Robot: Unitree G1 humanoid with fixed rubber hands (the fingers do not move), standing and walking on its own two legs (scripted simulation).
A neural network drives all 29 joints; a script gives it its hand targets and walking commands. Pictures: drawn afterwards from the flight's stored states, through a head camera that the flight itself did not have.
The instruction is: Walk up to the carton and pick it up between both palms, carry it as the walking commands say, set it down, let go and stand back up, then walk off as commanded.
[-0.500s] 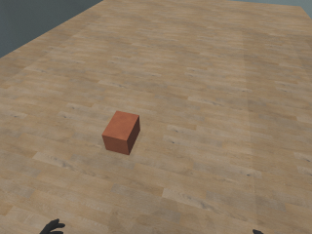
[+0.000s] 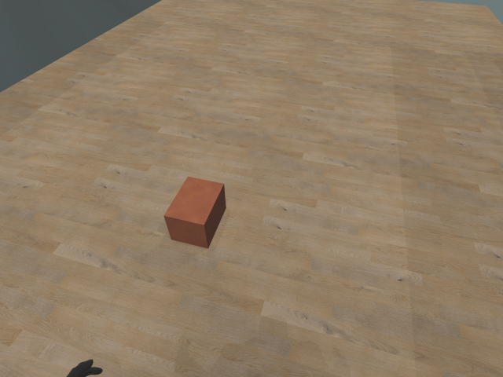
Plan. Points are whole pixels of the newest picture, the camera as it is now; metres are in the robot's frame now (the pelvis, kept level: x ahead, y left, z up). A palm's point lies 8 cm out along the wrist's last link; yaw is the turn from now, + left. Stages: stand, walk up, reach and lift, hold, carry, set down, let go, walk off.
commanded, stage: walk up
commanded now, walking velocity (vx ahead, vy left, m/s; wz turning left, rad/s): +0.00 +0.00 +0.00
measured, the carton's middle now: (197, 211) +1.00 +0.24 -0.66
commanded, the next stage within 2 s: none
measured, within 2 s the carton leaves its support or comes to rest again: neither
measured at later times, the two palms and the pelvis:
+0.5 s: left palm out of the picture +0.11 +0.39 -0.11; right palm out of the picture +0.14 -0.17 -0.11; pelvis +0.06 +0.10 +0.00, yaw +4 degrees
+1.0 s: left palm (89, 262) +0.39 +0.34 -0.09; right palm (349, 305) +0.30 -0.19 -0.12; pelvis +0.28 +0.08 +0.01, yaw +8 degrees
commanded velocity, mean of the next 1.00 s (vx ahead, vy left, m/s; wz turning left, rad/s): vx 0.45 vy -0.04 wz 0.23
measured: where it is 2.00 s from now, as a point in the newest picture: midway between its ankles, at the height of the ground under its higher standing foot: (207, 327)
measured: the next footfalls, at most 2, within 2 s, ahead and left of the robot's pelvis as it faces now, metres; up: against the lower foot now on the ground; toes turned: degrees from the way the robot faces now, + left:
left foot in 0.46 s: +0.08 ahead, +0.24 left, +0.00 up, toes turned +5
right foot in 0.90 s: +0.37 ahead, -0.03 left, +0.00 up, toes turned +5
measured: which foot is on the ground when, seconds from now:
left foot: down 0.00-0.14, up 0.16-0.44, down 0.46-0.90, up 0.92-1.00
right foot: down 0.00-0.44, up 0.46-0.88, down 0.90-1.00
